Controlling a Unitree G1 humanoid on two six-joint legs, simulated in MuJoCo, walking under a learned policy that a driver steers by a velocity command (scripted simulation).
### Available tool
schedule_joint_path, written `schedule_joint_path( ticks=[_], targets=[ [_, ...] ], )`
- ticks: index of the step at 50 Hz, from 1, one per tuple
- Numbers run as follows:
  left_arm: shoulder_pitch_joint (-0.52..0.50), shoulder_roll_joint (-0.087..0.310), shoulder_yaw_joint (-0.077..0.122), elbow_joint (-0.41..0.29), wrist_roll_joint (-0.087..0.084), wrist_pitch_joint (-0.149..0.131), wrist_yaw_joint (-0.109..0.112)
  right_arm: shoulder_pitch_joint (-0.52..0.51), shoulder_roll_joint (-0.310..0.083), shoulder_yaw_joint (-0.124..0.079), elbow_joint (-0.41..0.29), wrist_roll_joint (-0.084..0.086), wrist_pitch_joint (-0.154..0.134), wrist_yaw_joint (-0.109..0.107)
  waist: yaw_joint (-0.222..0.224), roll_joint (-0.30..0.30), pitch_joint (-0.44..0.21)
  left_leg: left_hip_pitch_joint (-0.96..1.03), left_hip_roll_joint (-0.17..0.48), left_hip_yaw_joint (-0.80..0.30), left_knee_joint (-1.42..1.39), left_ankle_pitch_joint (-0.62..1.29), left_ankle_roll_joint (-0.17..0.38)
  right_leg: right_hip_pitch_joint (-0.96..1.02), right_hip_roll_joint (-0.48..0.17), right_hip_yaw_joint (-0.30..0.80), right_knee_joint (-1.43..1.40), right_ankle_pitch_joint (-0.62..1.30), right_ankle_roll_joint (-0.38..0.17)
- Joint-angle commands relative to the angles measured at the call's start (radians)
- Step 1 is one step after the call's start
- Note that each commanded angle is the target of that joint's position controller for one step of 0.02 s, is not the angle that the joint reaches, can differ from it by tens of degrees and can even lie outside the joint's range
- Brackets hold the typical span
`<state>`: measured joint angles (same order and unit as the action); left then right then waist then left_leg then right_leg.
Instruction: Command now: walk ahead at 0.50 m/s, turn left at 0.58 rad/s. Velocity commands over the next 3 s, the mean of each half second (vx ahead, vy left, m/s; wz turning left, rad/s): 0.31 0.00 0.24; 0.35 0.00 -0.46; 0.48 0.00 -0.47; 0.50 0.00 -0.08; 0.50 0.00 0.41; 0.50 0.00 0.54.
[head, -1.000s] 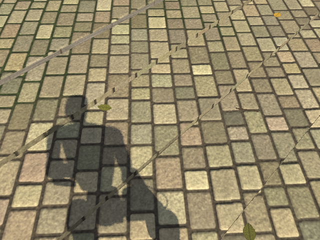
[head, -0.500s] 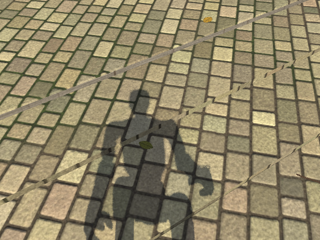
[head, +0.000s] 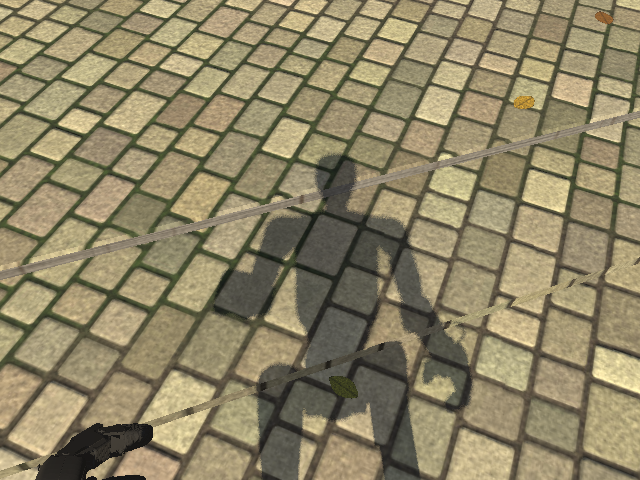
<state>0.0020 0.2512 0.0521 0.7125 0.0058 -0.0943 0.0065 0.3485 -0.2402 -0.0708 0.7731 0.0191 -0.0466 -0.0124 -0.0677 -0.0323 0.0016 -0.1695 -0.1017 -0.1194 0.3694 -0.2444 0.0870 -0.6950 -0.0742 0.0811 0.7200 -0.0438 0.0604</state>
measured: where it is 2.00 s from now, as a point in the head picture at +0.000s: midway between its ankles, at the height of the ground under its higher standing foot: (411, 303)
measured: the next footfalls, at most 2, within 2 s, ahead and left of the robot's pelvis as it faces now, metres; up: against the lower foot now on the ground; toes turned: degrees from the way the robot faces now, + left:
right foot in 0.10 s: +0.27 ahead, -0.16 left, +0.04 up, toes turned +8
left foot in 0.40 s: +0.25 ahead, +0.11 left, +0.03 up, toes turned +6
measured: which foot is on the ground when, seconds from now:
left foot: down 0.00-0.14, up 0.16-0.38, down 0.40-0.82, up 0.84-1.00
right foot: up 0.00-0.08, down 0.10-0.42, up 0.44-0.78, down 0.80-1.00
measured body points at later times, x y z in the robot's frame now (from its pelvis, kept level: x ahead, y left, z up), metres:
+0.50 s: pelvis +0.19 -0.01 +0.02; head +0.22 +0.01 +0.47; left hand +0.25 +0.27 -0.11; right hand +0.41 -0.23 -0.06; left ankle +0.21 +0.10 -0.71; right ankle +0.21 -0.16 -0.68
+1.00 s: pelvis +0.37 -0.08 +0.03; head +0.39 -0.11 +0.48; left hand +0.51 +0.17 -0.06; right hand +0.49 -0.38 -0.07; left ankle +0.43 +0.08 -0.63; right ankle +0.34 -0.15 -0.71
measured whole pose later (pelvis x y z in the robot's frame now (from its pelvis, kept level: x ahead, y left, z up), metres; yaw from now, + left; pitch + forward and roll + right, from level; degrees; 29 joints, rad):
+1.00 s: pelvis +0.37 -0.08 +0.03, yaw -11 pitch +3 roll +1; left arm 0.33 0.26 0.05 0.68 -0.01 -0.05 -0.01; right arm 0.16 -0.30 -0.07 0.71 -0.01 -0.11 0.02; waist 0.02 0.03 0.00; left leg -0.61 0.07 -0.03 1.05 -0.25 -0.01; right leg -0.21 0.06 0.03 0.40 -0.23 -0.08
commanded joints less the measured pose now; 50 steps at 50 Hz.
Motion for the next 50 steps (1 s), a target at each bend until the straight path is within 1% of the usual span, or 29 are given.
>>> schedule_joint_path(
  ticks=[1,3,5,6,7,8,9,10,11,13,15,17,19,20,21,22,23,24,26,33,38,40,41,42,43,44,45,46,50],
  targets=[
    [-0.136,0.047,0.005,-0.106,-0.017,-0.013,-0.008,0.043,-0.159,-0.04,-0.059,0.01,0.001,-0.009,-0.021,0.135,-0.004,-0.008,0.218,-0.221,-0.077,0.162,0.146,0.089,0.075,-0.048,-0.145,0.012,0.008],
    [-0.132,0.077,0.016,-0.116,-0.02,-0.027,-0.018,0.048,-0.171,-0.042,-0.064,0.006,0.01,-0.012,-0.008,0.152,-0.012,0.035,0.243,-0.273,-0.04,0.164,0.135,0.144,0.101,-0.063,-0.211,-0.059,-0.004],
    [-0.006,0.115,0.039,-0.094,-0.016,-0.041,-0.017,0.018,-0.157,-0.036,-0.078,0.004,0.011,-0.013,0.067,0.199,-0.059,0.004,0.233,-0.299,0.016,0.218,0.101,0.362,0.105,-0.072,-0.262,-0.066,-0.051],
    [0.059,0.165,0.061,-0.076,0.009,-0.05,-0.018,0.076,-0.11,-0.023,-0.086,0.024,0.005,-0.008,0.063,0.091,-0.175,-0.17,0.162,-0.239,0.164,0.36,0.035,0.699,0.019,0.038,-0.205,-0.019,-0.134],
    [0.23,0.202,0.091,-0.051,0.009,-0.042,-0.008,0.04,-0.109,-0.013,-0.104,0.026,0.003,-0.011,0.165,-0.064,-0.336,-0.382,0.082,-0.122,0.472,0.395,-0.054,1.01,-0.132,0.244,-0.219,-0.083,-0.241],
    [0.374,0.193,0.089,-0.027,-0.001,-0.02,-0.002,0.003,-0.111,-0.008,-0.136,0.004,-0.003,-0.008,0.227,-0.205,-0.477,-0.526,0.042,-0.088,0.725,-0.203,-0.088,1.196,-0.3,0.435,-0.299,-0.087,-0.301],
    [0.344,0.151,0.073,-0.04,0.001,-0.001,0.013,-0.013,-0.135,-0.015,-0.135,-0.004,0.007,-0.006,0.199,-0.13,-0.441,-0.562,0.085,-0.086,0.891,-0.367,-0.107,1.149,-0.352,0.428,-0.283,0.073,-0.288],
    [0.282,0.129,0.069,-0.044,-0.004,0.013,0.022,-0.068,-0.161,-0.025,-0.143,-0.005,0.016,-0.011,0.182,-0.023,-0.303,-0.601,0.108,-0.051,0.906,-0.323,-0.122,1.009,-0.306,0.339,-0.294,0.157,-0.269],
    [0.232,0.1,0.06,-0.035,-0.005,0.02,0.026,-0.127,-0.165,-0.029,-0.155,-0.007,0.024,-0.016,0.159,0.014,-0.197,-0.588,0.141,-0.013,0.867,-0.271,-0.121,0.859,-0.256,0.27,-0.322,0.144,-0.247],
    [0.155,0.063,0.036,-0.023,0.004,0.026,0.012,-0.097,-0.091,-0.013,-0.157,-0.005,0.047,-0.007,0.081,-0.057,-0.078,-0.403,0.159,0.027,0.791,-0.289,-0.114,0.536,-0.2,0.207,-0.414,0.078,-0.232],
    [0.054,0.091,0.039,-0.032,-0.01,0.024,-0.012,-0.025,-0.045,-0.001,-0.135,-0.009,0.059,0.003,0.006,-0.106,-0.024,-0.188,0.139,0.079,0.583,-0.248,-0.095,0.305,-0.127,0.095,-0.465,0.081,-0.224],
    [0.038,0.123,0.052,-0.025,-0.033,0.035,-0.019,-0.074,-0.036,0.003,-0.144,-0.028,0.052,0.008,0.008,-0.14,-0.033,-0.072,0.13,0.073,0.307,-0.118,-0.079,0.301,-0.081,0.063,-0.447,0.053,-0.216],
    [0.071,0.126,0.053,-0.014,-0.038,0.057,-0.011,-0.06,-0.051,-0.004,-0.117,-0.03,0.05,0.011,-0.007,-0.099,-0.058,0.087,0.09,0.112,0.085,0.134,-0.077,0.295,-0.062,0.059,-0.387,-0.027,-0.201],
    [0.098,0.065,0.032,-0.014,-0.027,0.054,-0.01,-0.014,-0.088,-0.015,-0.111,-0.047,0.047,0.011,-0.031,-0.047,-0.118,0.241,0.1,0.118,0.102,0.139,-0.065,0.233,-0.02,0.044,-0.33,-0.14,-0.148],
    [0.1,0.007,0.01,-0.028,-0.01,0.053,-0.013,0.005,-0.157,-0.027,-0.13,-0.058,0.046,0.003,-0.031,0.094,-0.137,0.283,0.307,-0.094,0.014,0.146,-0.015,0.169,0.068,-0.015,-0.122,-0.374,-0.068],
    [0.118,0.033,0.015,-0.064,-0.024,0.063,0.004,-0.065,-0.225,-0.04,-0.144,-0.076,0.05,-0.004,0.007,0.296,-0.099,0.089,0.459,-0.276,-0.08,0.042,0.134,0.14,0.076,-0.037,0.009,-0.531,-0.039],
    [0.133,0.119,0.036,-0.057,-0.029,0.071,0.015,-0.141,-0.189,-0.035,-0.162,-0.063,0.044,-0.013,0.016,0.283,-0.045,0.037,0.454,-0.28,-0.093,0.018,0.182,0.129,0.039,-0.016,0.164,-0.528,-0.013],
    [0.165,0.155,0.053,-0.043,-0.032,0.079,0.021,-0.179,-0.152,-0.023,-0.164,-0.048,0.039,-0.019,0.031,0.26,-0.021,0.053,0.432,-0.233,-0.078,0.082,0.173,0.066,0.044,-0.022,0.267,-0.518,0.0],
    [0.218,0.153,0.063,-0.02,-0.028,0.089,0.025,-0.173,-0.145,-0.022,-0.148,-0.023,0.025,-0.023,0.036,0.196,-0.035,0.121,0.423,-0.183,-0.094,0.017,0.144,-0.016,0.014,-0.011,0.348,-0.448,0.001],
    [0.124,0.044,0.023,-0.074,-0.024,0.068,-0.033,-0.165,-0.162,-0.039,-0.099,-0.018,-0.018,-0.017,0.022,0.135,-0.019,0.084,0.363,0.066,-0.163,0.079,0.108,0.13,0.002,-0.113,0.021,-0.243,-0.049],
    [0.161,0.088,0.034,-0.09,-0.028,0.073,-0.053,-0.179,-0.203,-0.058,-0.076,0.017,-0.022,0.005,0.074,0.125,-0.008,0.042,0.393,0.126,-0.089,0.029,0.075,0.294,0.033,-0.169,-0.128,-0.192,-0.124],
    [0.338,0.158,0.074,-0.04,-0.027,0.076,-0.041,-0.185,-0.164,-0.045,-0.073,0.008,-0.023,0.004,0.156,0.059,-0.081,-0.08,0.321,0.236,0.179,0.198,0.012,0.582,0.093,-0.175,-0.186,-0.191,-0.18],
    [0.477,0.281,0.11,-0.027,-0.027,0.074,-0.025,-0.219,-0.107,-0.026,-0.117,-0.018,-0.027,0.001,0.204,-0.162,-0.123,-0.328,0.206,0.333,0.572,0.066,-0.08,0.785,-0.11,0.174,-0.303,-0.245,-0.285],
    [0.469,0.33,0.107,-0.059,-0.022,0.057,-0.03,-0.24,-0.073,-0.009,-0.172,-0.028,-0.047,0.0,0.179,-0.304,-0.159,-0.667,0.052,0.159,0.828,-0.333,-0.115,0.931,-0.256,0.667,-0.478,-0.459,-0.443],
    [0.43,0.251,0.082,-0.076,-0.024,0.04,-0.033,-0.248,-0.147,-0.022,-0.165,0.004,-0.07,0.019,0.191,-0.198,-0.138,-0.767,0.12,0.049,0.938,-0.298,-0.093,0.932,-0.28,0.639,-0.505,-0.507,-0.444],
    [0.395,0.197,0.063,-0.088,-0.02,0.03,-0.032,-0.244,-0.17,-0.024,-0.159,0.017,-0.085,0.034,0.165,-0.14,-0.09,-0.771,0.161,0.045,0.919,-0.204,-0.066,0.866,-0.249,0.532,-0.487,-0.469,-0.406],
    [0.347,0.175,0.054,-0.099,-0.018,0.03,-0.031,-0.236,-0.168,-0.024,-0.145,-0.002,-0.092,0.034,0.134,-0.044,-0.05,-0.73,0.192,0.049,0.851,-0.121,-0.062,0.78,-0.207,0.433,-0.482,-0.371,-0.368],
    [0.305,0.159,0.046,-0.109,-0.014,0.029,-0.027,-0.235,-0.171,-0.027,-0.14,-0.026,-0.092,0.029,0.107,-0.029,-0.028,-0.675,0.21,0.046,0.771,-0.059,-0.068,0.704,-0.176,0.368,-0.491,-0.251,-0.346],
    [0.284,0.182,0.046,-0.11,-0.014,0.025,-0.005,-0.241,-0.143,-0.019,-0.131,-0.038,-0.071,0.025,0.071,-0.022,-0.013,-0.569,0.18,0.083,0.601,0.077,-0.124,0.584,-0.104,0.21,-0.518,0.068,-0.333]
  ],
)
